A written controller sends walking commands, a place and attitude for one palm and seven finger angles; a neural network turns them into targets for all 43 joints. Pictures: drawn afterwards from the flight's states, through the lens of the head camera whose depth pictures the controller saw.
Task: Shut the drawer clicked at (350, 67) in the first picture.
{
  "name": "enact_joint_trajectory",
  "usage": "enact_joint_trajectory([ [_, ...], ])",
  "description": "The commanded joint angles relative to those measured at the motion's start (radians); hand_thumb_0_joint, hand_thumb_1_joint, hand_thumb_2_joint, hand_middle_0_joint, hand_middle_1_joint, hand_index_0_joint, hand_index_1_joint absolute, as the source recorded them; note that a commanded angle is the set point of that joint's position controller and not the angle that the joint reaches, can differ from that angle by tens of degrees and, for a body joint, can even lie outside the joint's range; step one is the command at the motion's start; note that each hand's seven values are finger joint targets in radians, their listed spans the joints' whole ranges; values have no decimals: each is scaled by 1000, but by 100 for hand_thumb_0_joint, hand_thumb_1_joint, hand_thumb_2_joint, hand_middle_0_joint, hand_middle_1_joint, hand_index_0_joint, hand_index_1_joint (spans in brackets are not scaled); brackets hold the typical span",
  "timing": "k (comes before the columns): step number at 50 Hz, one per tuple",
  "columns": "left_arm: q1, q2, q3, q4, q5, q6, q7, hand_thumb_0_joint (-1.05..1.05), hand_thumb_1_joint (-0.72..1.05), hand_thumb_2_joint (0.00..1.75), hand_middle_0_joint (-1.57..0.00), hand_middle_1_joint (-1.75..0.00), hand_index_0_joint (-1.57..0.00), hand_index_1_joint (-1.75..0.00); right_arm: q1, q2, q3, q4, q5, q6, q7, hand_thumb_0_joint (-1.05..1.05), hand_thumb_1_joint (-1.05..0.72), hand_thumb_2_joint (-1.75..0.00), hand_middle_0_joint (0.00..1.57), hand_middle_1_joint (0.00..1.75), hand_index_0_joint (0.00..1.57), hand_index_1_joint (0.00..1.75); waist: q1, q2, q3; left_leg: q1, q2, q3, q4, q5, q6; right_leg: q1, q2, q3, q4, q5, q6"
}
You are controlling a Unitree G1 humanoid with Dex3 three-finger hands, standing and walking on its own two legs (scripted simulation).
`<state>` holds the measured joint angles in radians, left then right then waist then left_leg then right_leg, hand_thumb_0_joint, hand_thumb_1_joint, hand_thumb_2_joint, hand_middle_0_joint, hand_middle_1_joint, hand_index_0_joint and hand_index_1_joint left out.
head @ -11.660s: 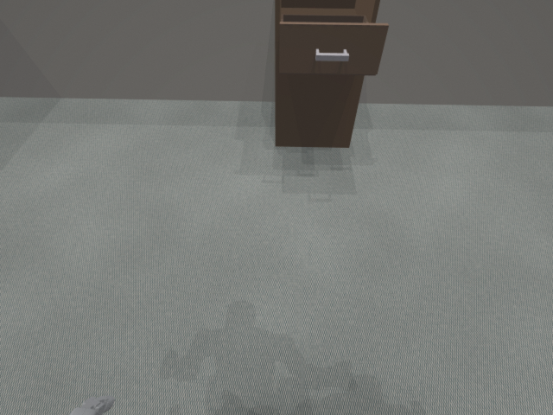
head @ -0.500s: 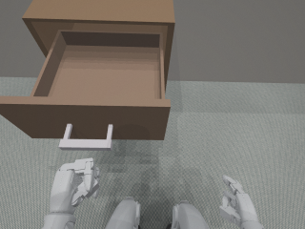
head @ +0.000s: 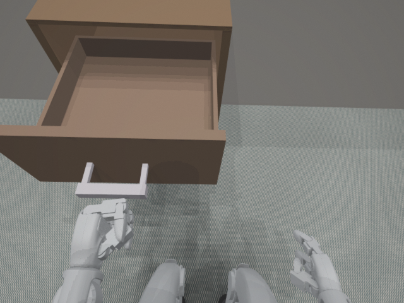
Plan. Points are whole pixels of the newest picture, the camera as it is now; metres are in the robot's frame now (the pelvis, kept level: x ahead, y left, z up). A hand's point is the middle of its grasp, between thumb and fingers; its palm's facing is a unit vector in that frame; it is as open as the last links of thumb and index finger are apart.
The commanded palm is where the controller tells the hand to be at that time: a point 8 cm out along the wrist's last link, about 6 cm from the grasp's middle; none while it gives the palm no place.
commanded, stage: push the drawer shut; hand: left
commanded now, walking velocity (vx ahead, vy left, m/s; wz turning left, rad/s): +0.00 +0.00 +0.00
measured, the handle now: (115, 180) +0.33 +0.18 +0.04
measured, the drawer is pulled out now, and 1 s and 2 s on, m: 0.28 0.18 0.06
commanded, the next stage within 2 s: none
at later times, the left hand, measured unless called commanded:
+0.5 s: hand (131, 204) +0.29 +0.15 +0.03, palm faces +0.01 -1.00 -0.04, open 3.0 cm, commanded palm +0.28 +0.20 +0.04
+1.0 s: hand (137, 169) +0.35 +0.15 +0.03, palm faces +0.02 -1.00 -0.04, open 3.1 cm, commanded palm +0.34 +0.20 +0.04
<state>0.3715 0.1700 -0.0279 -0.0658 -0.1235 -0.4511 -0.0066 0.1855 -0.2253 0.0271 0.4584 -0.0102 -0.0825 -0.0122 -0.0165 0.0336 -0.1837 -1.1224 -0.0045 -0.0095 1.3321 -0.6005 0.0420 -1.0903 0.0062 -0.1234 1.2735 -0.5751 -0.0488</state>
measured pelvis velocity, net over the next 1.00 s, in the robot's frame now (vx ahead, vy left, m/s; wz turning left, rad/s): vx -0.01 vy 0.01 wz -0.01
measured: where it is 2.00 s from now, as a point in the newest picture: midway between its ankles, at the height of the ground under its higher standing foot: outside the picture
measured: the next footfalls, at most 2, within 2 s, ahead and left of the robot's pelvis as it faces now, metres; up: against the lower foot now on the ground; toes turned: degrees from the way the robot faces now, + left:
none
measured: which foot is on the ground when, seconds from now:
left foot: down 0.00-1.00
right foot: down 0.00-1.00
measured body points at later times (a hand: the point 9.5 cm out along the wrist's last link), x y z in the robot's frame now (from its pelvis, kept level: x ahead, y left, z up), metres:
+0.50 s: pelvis -0.01 +0.00 +0.01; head +0.10 +0.01 +0.44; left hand +0.28 +0.20 +0.04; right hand +0.17 -0.24 -0.09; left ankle +0.01 +0.09 -0.62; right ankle +0.02 -0.10 -0.62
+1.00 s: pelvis -0.01 +0.01 +0.01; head +0.10 +0.02 +0.45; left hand +0.35 +0.20 +0.04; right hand +0.13 -0.24 -0.10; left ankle +0.01 +0.09 -0.62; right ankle +0.02 -0.10 -0.62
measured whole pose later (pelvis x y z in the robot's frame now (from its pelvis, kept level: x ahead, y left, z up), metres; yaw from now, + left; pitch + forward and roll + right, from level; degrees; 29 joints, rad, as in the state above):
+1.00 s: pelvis -0.01 +0.01 +0.01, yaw +0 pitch +22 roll -3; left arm -0.21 0.20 0.08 0.46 -0.13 -0.45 0.00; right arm 0.20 -0.25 0.03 0.59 -0.01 -0.03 -0.01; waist -0.05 0.03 -0.16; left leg -1.09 -0.01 0.01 1.25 -0.54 0.05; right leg -1.07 0.00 -0.10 1.20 -0.52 -0.04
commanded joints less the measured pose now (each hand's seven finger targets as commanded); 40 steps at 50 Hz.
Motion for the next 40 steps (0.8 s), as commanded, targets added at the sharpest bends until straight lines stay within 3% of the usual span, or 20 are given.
enact_joint_trajectory([
  [1,-60,59,43,-196,-15,-45,-3,0,90,90,-140,-160,-140,-160,9,-134,-56,-138,7,-48,-6,0,-90,-90,20,30,20,30,-17,9,-307,237,3,-58,-205,322,-22,235,9,79,-180,271,12],
  [8,-189,79,80,-128,-27,-37,-7,0,90,90,-140,-160,-140,-160,9,-139,-54,-106,6,-43,-14,0,-90,-90,20,30,20,30,-35,-19,-288,214,4,-51,-199,310,-16,244,7,87,-194,277,17],
  [9,-195,74,76,-121,-26,-43,-8,0,90,90,-140,-160,-140,-160,5,-140,-54,-106,6,-44,-13,0,-90,-90,20,30,20,30,-29,-3,-284,219,3,-53,-206,304,-18,239,7,84,-192,265,15],
  [13,-304,75,70,-88,-27,-59,-8,0,90,90,-140,-160,-140,-160,3,-145,-54,-83,4,-49,-13,0,-90,-90,20,30,20,30,-42,6,-290,226,3,-56,-204,287,-16,217,6,86,-196,239,15],
  [17,-360,114,113,-37,-35,-58,-13,0,90,90,-140,-160,-140,-160,2,-152,-56,-68,6,-45,-15,0,-90,-90,20,30,20,30,-37,-12,-307,213,2,-50,-206,280,-14,246,4,95,-206,235,17],
  [18,-391,94,96,-26,-37,-56,-18,0,90,90,-140,-160,-140,-160,-5,-150,-53,-66,7,-44,-14,0,-90,-90,20,30,20,30,-40,-2,-306,211,1,-48,-208,263,-13,244,3,98,-210,218,19],
  [20,-447,114,114,6,-39,-53,-21,0,90,90,-140,-160,-140,-160,-8,-153,-54,-56,11,-42,-16,0,-90,-90,20,30,20,30,-42,-5,-288,206,2,-49,-213,232,-13,232,2,102,-222,179,19],
  [25,-510,101,101,43,-38,-42,-15,0,90,90,-140,-160,-140,-160,-5,-157,-53,-46,11,-38,-14,0,-90,-90,20,30,20,30,-35,28,-326,257,2,-54,-232,260,-16,236,0,93,-224,202,16],
  [27,-562,106,101,86,-34,-35,-8,0,90,90,-140,-160,-140,-160,-4,-159,-51,-38,11,-33,-15,0,-90,-90,20,30,20,30,-50,-14,-311,236,3,-56,-232,242,-10,234,2,96,-232,185,20],
  [30,-640,104,104,112,-32,-43,-3,0,90,90,-140,-160,-140,-160,-6,-157,-50,-27,11,-30,-15,0,-90,-90,20,30,20,30,-54,1,-311,241,1,-52,-235,218,-12,228,-2,101,-239,167,22],
  [32,-655,134,134,156,-29,-42,2,0,90,90,-140,-160,-140,-160,-2,-163,-49,-24,9,-25,-17,0,-90,-90,20,30,20,30,-48,-13,-310,225,1,-50,-238,221,-11,243,0,103,-240,167,20],
  [36,-722,127,138,192,-31,-53,-3,0,90,90,-140,-160,-140,-160,4,-159,-49,-11,10,-20,-15,0,-90,-90,20,30,20,30,-44,16,-332,250,0,-46,-242,251,-15,252,-2,105,-238,202,18],
  [37,-715,138,153,220,-29,-51,0,0,90,90,-140,-160,-140,-160,10,-164,-50,-10,9,-16,-15,0,-90,-90,20,30,20,30,-45,-8,-326,252,4,-53,-247,259,-15,247,1,97,-234,206,17],
  [39,-765,108,125,241,-30,-52,-3,0,90,90,-140,-160,-140,-160,9,-162,-51,-4,10,-12,-13,0,-90,-90,20,30,20,30,-58,2,-319,259,4,-49,-249,246,-15,231,0,97,-240,198,21],
  [40,-785,143,160,248,-30,-56,3,0,90,90,-140,-160,-140,-160,13,-166,-53,1,10,-9,-14,0,-90,-90,20,30,20,30,-50,8,-330,260,4,-49,-249,243,-18,234,-1,101,-239,194,20],
])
